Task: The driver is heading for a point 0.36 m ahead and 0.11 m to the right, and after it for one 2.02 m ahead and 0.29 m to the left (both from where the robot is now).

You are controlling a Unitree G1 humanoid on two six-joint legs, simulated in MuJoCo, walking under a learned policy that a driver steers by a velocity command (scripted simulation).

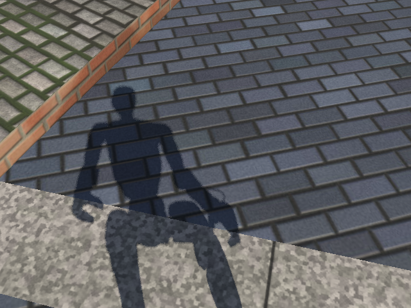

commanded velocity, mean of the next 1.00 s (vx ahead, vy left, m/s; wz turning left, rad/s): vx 0.50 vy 0.00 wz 0.10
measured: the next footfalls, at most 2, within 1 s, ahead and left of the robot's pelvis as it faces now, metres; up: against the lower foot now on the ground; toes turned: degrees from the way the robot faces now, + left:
right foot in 0.22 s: +0.28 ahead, -0.15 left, +0.00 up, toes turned -11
left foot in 0.78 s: +0.61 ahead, +0.04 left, +0.00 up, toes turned +4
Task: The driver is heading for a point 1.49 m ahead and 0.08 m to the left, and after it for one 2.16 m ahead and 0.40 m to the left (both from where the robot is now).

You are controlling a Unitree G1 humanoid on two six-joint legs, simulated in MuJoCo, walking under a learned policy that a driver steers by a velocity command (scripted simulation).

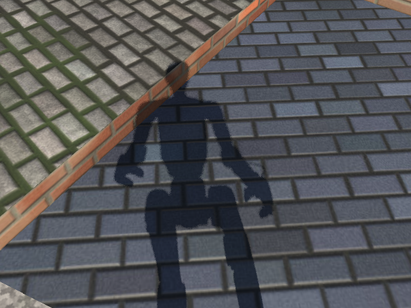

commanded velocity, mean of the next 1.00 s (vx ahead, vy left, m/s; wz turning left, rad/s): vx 0.50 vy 0.00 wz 0.23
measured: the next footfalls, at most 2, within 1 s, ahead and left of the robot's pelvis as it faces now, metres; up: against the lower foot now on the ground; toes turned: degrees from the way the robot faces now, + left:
right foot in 0.24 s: +0.33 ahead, -0.14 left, +0.00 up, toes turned +13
left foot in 0.74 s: +0.51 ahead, +0.18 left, +0.00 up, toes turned +16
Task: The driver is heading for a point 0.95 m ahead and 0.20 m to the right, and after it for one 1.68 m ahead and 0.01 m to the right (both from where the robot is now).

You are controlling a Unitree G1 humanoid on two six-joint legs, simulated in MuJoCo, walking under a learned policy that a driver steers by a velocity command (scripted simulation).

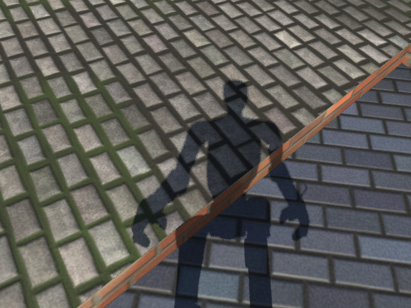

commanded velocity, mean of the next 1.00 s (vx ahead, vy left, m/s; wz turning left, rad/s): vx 0.50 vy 0.00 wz -0.36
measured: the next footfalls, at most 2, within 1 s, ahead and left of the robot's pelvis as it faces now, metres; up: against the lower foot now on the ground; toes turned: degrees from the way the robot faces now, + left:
right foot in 0.24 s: +0.28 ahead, -0.13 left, +0.00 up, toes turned -13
left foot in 0.74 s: +0.61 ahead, -0.04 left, +0.00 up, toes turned -22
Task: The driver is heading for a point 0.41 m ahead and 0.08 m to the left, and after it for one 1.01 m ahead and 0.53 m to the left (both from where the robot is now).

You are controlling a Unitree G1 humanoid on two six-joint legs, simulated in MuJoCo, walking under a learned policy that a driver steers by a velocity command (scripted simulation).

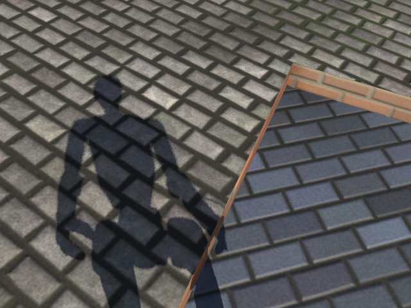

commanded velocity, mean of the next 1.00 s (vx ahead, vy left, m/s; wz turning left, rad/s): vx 0.33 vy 0.00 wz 0.38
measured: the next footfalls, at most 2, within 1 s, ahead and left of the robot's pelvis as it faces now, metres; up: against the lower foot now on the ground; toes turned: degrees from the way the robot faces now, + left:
right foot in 0.24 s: +0.26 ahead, -0.13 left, +0.00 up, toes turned -1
left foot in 0.82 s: +0.53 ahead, +0.13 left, +0.14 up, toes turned +23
